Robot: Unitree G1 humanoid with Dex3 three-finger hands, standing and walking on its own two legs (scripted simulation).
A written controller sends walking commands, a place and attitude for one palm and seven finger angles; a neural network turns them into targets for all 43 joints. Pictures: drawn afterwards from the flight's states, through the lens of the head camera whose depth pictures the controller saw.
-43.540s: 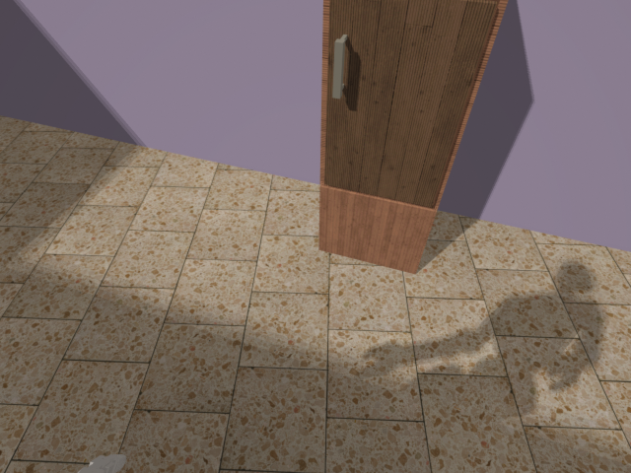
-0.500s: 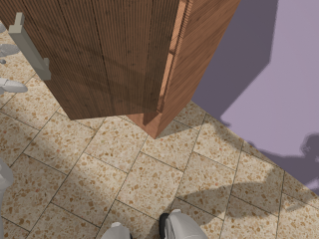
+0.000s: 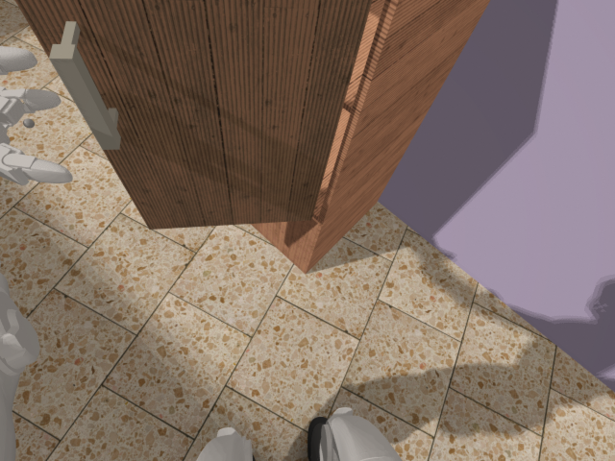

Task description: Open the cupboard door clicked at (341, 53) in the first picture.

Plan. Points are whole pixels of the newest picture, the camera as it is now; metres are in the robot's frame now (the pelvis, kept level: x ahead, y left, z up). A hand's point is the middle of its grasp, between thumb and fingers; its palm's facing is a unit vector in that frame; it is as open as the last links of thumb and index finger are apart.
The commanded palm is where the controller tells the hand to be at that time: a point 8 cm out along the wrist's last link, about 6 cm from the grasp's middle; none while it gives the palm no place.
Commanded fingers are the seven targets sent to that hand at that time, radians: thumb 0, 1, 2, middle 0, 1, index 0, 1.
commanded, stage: move the hooked fingers beside the handle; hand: left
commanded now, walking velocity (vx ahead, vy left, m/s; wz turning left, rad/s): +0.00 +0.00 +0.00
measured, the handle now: (92, 91) +0.55 +0.23 +0.09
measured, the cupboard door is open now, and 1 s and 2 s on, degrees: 50 49 50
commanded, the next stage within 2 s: slide the fingers in behind the handle in 0.10 s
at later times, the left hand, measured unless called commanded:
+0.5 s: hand (53, 122) +0.50 +0.26 +0.09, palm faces +0.03 -1.00 -0.01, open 14.0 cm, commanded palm +0.48 +0.30 +0.09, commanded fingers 0.00 -0.50 0.30 -0.30 -1.20 -0.30 -1.20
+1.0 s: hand (92, 117) +0.51 +0.23 +0.09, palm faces +0.04 -1.00 -0.01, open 14.0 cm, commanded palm +0.48 +0.27 +0.09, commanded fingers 0.00 -0.50 0.30 -0.30 -1.20 -0.30 -1.20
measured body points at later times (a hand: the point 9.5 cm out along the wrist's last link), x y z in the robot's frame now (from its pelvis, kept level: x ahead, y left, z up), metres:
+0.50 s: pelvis +0.00 +0.00 +0.00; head +0.13 +0.03 +0.43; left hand +0.49 +0.32 +0.09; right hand -0.02 -0.27 -0.10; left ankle -0.04 +0.08 -0.69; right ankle +0.02 -0.12 -0.69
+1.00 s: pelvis +0.00 -0.01 +0.00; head +0.13 +0.02 +0.43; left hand +0.50 +0.28 +0.09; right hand +0.00 -0.27 -0.11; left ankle -0.04 +0.08 -0.69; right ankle +0.02 -0.12 -0.69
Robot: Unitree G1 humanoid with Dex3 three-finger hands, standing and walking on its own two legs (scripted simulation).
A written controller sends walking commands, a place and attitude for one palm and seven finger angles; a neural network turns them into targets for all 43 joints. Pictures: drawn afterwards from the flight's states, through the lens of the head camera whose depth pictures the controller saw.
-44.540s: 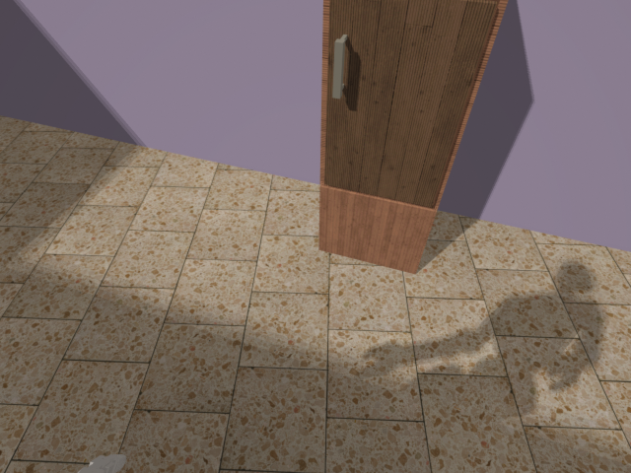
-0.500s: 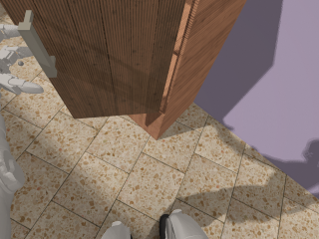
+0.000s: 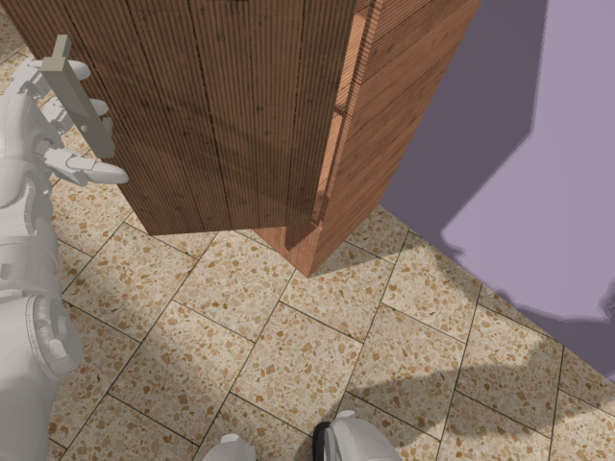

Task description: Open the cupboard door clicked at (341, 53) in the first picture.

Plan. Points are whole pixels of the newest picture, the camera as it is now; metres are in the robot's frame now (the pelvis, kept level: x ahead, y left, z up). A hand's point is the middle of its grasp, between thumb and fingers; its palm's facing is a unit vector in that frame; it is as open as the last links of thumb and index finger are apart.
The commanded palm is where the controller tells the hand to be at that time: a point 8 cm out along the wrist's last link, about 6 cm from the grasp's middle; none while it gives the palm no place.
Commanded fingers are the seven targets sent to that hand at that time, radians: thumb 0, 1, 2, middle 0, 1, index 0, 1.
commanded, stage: slide the fingers in behind the handle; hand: left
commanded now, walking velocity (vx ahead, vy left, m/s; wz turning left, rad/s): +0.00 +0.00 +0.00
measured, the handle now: (85, 101) +0.55 +0.24 +0.09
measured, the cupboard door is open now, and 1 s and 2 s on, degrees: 49 50 54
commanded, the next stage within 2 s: close the thumb around the handle in 0.80 s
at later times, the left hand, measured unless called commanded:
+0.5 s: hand (104, 131) +0.50 +0.21 +0.09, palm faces +0.06 -1.00 -0.02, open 14.0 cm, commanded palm +0.47 +0.25 +0.09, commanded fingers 0.00 -0.50 0.30 -0.30 -1.20 -0.30 -1.20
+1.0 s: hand (102, 132) +0.50 +0.21 +0.09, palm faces +0.04 -1.00 -0.01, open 13.8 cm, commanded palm +0.47 +0.26 +0.09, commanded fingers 0.00 -0.16 0.44 -0.32 -1.24 -0.32 -1.24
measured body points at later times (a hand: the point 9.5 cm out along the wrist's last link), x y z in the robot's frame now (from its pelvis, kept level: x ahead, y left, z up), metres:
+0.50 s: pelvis +0.00 +0.00 +0.00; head +0.12 +0.01 +0.43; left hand +0.49 +0.26 +0.09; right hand +0.00 -0.27 -0.11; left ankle -0.04 +0.09 -0.69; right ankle +0.02 -0.12 -0.69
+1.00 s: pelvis -0.01 +0.00 +0.00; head +0.12 +0.02 +0.43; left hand +0.49 +0.27 +0.09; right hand +0.00 -0.27 -0.11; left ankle -0.04 +0.09 -0.69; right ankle +0.02 -0.12 -0.69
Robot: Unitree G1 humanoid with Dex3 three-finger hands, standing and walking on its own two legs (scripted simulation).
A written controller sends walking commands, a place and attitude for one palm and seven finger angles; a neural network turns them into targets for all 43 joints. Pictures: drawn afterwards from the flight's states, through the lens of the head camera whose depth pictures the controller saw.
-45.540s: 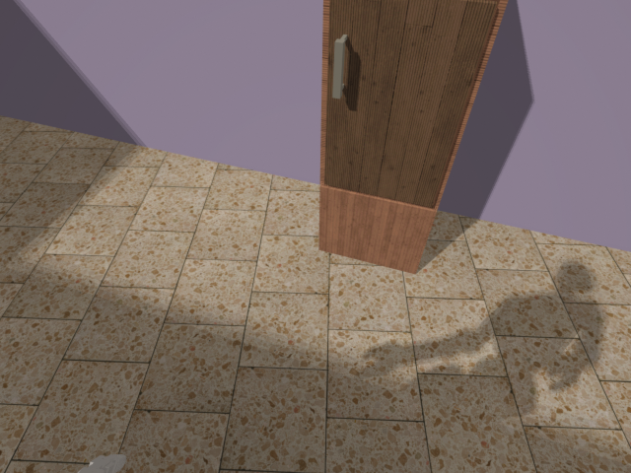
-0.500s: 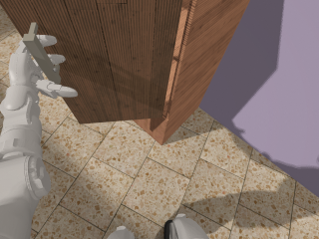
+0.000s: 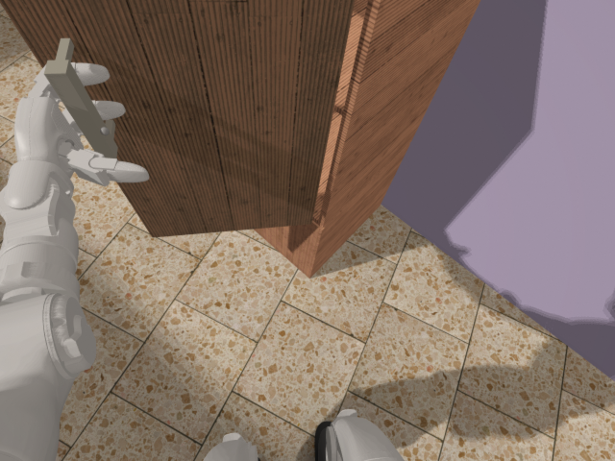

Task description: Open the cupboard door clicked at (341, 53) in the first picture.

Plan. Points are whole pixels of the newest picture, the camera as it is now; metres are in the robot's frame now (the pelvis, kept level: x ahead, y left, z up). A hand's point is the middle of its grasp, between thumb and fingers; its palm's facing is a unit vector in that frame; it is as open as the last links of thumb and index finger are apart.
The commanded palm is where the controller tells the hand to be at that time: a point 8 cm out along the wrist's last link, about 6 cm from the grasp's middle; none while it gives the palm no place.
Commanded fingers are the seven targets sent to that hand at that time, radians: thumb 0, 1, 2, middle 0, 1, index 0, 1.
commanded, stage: close the thumb around the handle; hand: left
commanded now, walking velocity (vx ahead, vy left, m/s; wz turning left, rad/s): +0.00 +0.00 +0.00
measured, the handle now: (88, 104) +0.55 +0.24 +0.09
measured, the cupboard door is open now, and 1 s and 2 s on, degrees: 50 54 96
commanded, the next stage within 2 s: pull the door open along its arc in 0.60 s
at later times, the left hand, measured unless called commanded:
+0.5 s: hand (104, 130) +0.50 +0.21 +0.09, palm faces +0.04 -1.00 +0.00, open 6.0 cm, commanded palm +0.48 +0.25 +0.09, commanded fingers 0.00 0.90 0.90 -0.40 -1.35 -0.40 -1.35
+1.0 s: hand (108, 148) +0.48 +0.20 +0.09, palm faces +0.03 -1.00 -0.01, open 5.5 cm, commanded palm +0.42 +0.25 +0.09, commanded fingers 0.00 0.90 0.90 -0.40 -1.35 -0.40 -1.35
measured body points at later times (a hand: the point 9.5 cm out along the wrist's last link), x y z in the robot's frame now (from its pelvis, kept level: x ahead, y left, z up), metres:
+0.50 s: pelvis +0.00 +0.00 +0.00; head +0.12 +0.02 +0.43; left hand +0.50 +0.26 +0.09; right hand -0.01 -0.26 -0.11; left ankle -0.03 +0.09 -0.69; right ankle +0.03 -0.12 -0.69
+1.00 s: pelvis +0.01 +0.00 +0.01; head +0.12 +0.01 +0.44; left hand +0.47 +0.26 +0.09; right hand +0.01 -0.26 -0.11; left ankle -0.03 +0.09 -0.69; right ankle +0.03 -0.12 -0.69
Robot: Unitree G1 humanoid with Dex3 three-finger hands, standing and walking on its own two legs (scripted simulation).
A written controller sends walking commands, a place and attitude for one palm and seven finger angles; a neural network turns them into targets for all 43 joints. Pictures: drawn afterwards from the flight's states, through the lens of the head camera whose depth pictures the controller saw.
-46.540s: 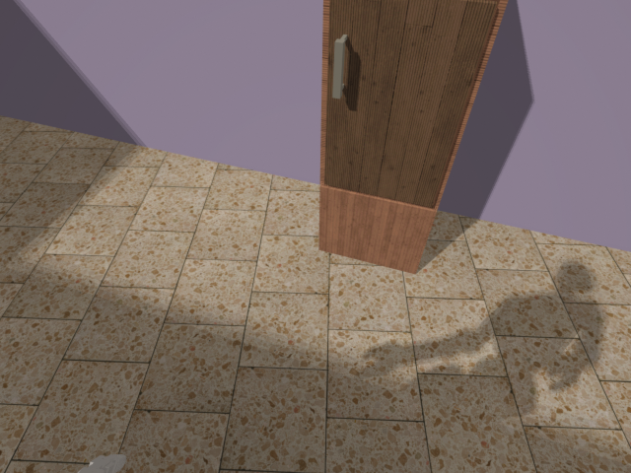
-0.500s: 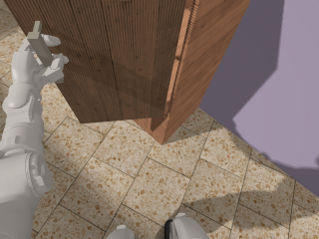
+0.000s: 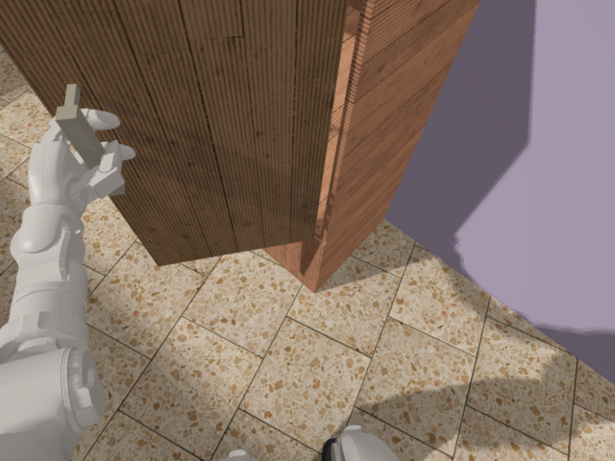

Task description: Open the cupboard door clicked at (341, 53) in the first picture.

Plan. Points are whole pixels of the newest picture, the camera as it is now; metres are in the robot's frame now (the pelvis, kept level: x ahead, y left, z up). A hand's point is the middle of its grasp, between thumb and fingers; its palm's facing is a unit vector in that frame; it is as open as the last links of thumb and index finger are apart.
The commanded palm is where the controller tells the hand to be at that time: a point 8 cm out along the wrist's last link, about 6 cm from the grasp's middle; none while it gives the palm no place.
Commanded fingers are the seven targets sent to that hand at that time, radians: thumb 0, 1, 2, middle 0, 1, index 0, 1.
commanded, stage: pull the door open along its arc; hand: left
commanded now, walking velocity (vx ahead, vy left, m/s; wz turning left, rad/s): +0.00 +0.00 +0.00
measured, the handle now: (95, 143) +0.51 +0.25 +0.08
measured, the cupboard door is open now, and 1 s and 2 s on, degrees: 54 96 95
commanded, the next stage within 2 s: open thumb and fingers to let go in 0.74 s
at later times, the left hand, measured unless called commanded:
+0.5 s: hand (185, 277) +0.32 +0.12 +0.09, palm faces +0.43 -0.90 +0.03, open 6.1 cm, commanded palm +0.25 +0.18 +0.08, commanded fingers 0.00 0.90 0.90 -0.40 -1.35 -0.40 -1.35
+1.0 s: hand (235, 303) +0.29 +0.06 +0.09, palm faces +0.48 -0.88 -0.03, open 6.3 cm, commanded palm +0.23 +0.11 +0.08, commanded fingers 0.00 0.27 0.63 -0.35 -1.28 -0.35 -1.28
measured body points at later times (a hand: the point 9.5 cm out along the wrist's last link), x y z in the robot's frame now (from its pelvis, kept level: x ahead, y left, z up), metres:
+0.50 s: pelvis +0.01 -0.02 +0.02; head +0.04 -0.03 +0.47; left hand +0.29 +0.16 +0.09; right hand +0.20 -0.21 -0.07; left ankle -0.04 +0.09 -0.70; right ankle +0.02 -0.11 -0.70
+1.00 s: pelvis +0.00 -0.05 +0.01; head +0.02 -0.07 +0.46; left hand +0.25 +0.11 +0.09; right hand +0.18 -0.25 -0.10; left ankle -0.04 +0.09 -0.70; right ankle +0.02 -0.11 -0.70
